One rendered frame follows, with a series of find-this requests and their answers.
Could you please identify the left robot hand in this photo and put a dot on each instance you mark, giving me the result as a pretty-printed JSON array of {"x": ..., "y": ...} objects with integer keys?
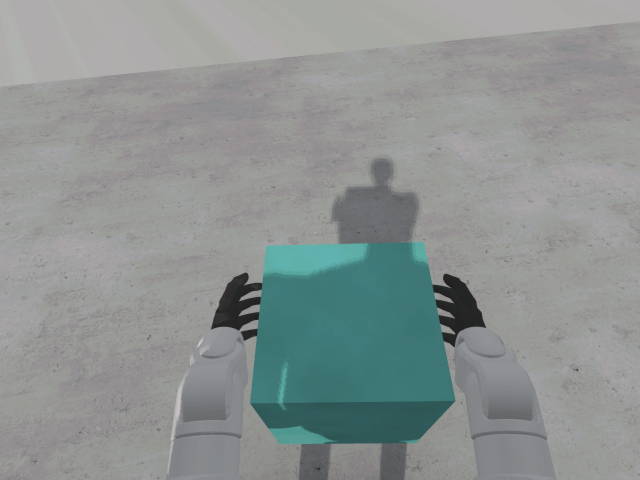
[{"x": 227, "y": 314}]

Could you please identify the carton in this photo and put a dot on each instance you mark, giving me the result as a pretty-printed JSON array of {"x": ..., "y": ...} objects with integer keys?
[{"x": 349, "y": 345}]

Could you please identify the left robot forearm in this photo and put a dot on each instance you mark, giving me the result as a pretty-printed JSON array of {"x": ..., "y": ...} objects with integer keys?
[{"x": 208, "y": 415}]

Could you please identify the right robot hand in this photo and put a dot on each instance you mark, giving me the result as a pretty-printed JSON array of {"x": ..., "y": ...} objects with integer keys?
[{"x": 464, "y": 308}]

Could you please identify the right robot forearm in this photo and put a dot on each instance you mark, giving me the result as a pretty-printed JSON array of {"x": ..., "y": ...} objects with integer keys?
[{"x": 504, "y": 415}]

